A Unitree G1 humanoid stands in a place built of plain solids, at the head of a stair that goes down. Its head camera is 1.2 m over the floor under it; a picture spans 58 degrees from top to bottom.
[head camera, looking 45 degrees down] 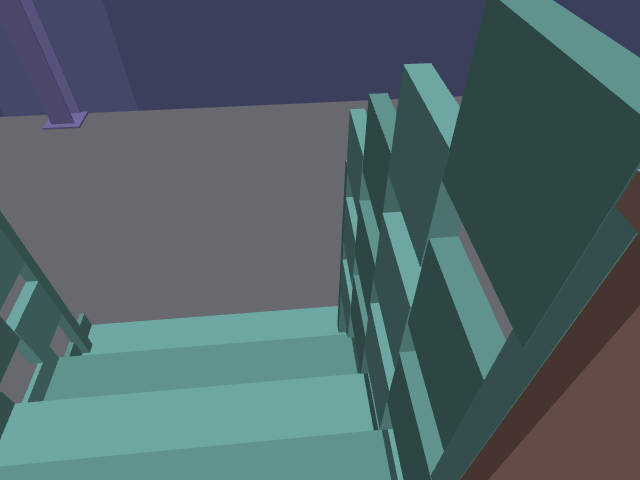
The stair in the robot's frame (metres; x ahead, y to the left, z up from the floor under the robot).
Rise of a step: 0.16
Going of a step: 0.28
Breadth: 1.32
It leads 5 degrees to the left of straight ahead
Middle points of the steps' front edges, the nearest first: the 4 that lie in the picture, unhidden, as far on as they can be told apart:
0.47 0.44 -0.16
0.75 0.47 -0.33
1.03 0.50 -0.49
1.31 0.52 -0.65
